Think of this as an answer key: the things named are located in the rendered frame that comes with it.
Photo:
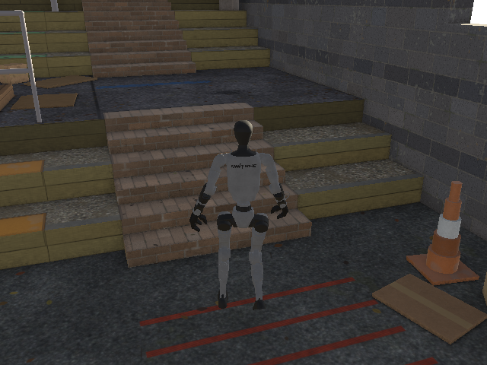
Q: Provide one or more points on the robot left upper arm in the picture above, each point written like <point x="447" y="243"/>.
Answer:
<point x="219" y="161"/>

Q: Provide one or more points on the robot right forearm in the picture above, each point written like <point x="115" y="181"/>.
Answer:
<point x="280" y="198"/>

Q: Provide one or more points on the robot left forearm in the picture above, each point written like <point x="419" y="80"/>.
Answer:
<point x="201" y="202"/>

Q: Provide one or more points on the left robot thigh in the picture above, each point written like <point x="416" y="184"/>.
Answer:
<point x="224" y="225"/>

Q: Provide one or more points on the robot right upper arm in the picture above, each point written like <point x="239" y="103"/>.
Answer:
<point x="271" y="171"/>

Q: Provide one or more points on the robot left hand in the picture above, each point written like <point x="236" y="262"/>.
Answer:
<point x="194" y="219"/>

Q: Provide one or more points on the robot right shin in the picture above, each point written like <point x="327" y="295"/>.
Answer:
<point x="257" y="277"/>

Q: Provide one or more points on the robot right hand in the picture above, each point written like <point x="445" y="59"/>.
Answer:
<point x="277" y="208"/>

